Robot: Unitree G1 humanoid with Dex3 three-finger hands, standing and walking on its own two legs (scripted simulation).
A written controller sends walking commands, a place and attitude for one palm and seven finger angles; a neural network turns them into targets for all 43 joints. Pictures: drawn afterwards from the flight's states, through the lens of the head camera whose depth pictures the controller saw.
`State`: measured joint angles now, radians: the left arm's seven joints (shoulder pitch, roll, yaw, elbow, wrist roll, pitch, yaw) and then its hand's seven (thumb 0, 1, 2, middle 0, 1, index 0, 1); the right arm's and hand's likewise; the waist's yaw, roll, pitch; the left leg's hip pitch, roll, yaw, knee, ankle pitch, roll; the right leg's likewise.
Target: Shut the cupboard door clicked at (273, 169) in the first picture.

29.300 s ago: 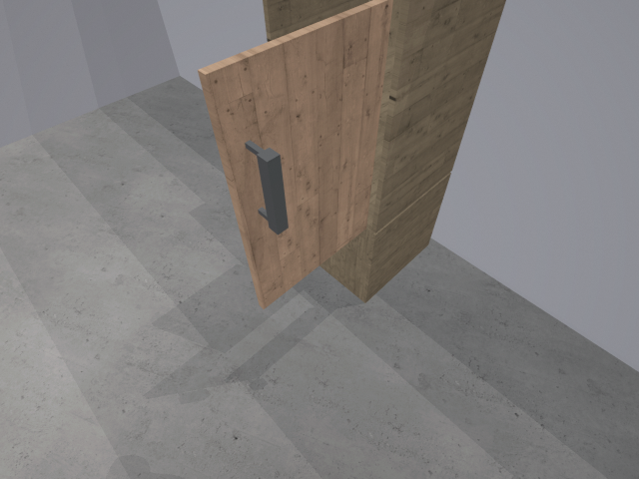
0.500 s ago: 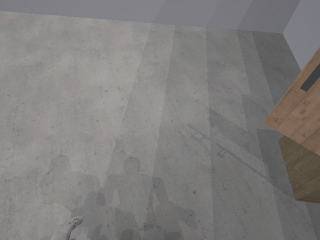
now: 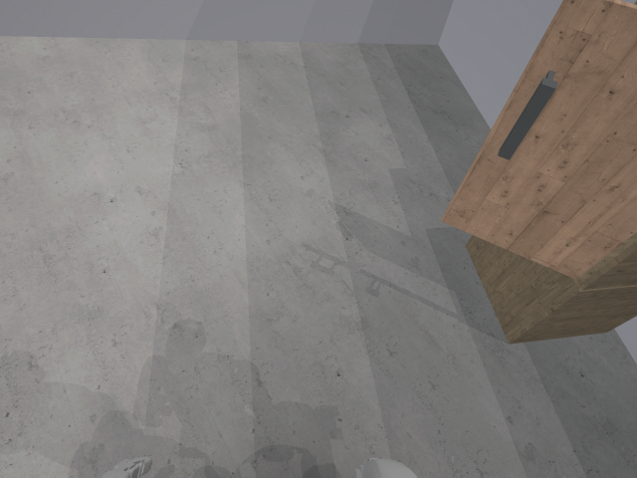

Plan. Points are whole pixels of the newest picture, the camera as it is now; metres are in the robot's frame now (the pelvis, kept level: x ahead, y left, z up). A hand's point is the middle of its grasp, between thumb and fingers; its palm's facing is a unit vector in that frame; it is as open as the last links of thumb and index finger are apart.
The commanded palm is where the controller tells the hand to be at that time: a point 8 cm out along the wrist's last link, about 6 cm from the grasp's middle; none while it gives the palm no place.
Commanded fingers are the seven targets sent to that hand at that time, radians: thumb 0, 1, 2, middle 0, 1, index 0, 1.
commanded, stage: turn to face it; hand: left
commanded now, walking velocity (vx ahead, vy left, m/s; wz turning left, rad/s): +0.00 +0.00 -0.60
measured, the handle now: (526, 116) +0.75 -0.36 +0.04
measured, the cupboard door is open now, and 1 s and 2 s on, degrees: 55 55 55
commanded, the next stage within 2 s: take the last steps up to it in 0.58 s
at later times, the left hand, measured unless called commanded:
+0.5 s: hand (217, 460) +0.16 +0.14 -0.17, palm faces -0.24 -0.95 -0.22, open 7.4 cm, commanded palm none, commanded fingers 0.00 0.90 0.90 -0.20 -0.30 -0.20 -0.30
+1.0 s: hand (254, 418) +0.22 +0.10 -0.17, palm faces -0.38 -0.90 -0.21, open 7.4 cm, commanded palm none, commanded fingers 0.00 0.90 0.90 -0.20 -0.30 -0.20 -0.30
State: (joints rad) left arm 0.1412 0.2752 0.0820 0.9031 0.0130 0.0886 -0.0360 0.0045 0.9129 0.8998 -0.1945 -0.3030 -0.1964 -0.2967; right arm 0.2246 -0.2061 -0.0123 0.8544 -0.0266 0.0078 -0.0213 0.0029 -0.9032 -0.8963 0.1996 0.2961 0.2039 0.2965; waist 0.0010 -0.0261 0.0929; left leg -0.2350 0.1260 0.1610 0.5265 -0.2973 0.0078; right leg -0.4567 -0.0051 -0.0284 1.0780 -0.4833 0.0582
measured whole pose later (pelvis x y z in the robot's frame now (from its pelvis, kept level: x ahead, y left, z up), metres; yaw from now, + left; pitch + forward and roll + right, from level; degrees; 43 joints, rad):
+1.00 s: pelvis +0.07 -0.06 -0.01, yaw -23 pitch +0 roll -2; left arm 0.20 0.21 0.06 0.98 0.02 0.02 -0.04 0.00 0.91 0.90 -0.19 -0.30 -0.20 -0.30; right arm 0.33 -0.25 -0.05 1.03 -0.02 0.03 -0.01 0.00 -0.90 -0.90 0.20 0.30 0.20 0.30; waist -0.03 0.06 0.02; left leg -0.33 0.13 0.08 0.85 -0.52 -0.03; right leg -0.18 0.03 -0.08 0.50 -0.34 -0.04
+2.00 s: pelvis +0.30 -0.28 +0.00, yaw -28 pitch +1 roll +0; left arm 0.14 0.17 0.04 1.01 0.02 0.00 0.04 -0.01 0.93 0.90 -0.20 -0.30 -0.20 -0.30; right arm 0.10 -0.24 -0.06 0.97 0.00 0.06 -0.01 0.00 -0.91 -0.90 0.19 0.30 0.20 0.30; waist 0.01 0.02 0.09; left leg -0.48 -0.01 0.02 1.03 -0.46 -0.06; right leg -0.26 -0.05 -0.11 0.46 -0.20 -0.02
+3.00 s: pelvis +0.27 -0.27 +0.00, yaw -27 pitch -2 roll +0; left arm 0.28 0.14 0.00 1.14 0.00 0.01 0.03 0.00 0.92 0.90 -0.20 -0.30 -0.20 -0.30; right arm 0.34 -0.13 -0.01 1.16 -0.01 0.01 -0.03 0.00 -0.91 -0.90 0.20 0.30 0.20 0.30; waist -0.03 -0.01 0.04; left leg -0.22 0.06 0.01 0.42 -0.17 -0.05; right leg -0.07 0.01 0.01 0.41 -0.30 -0.01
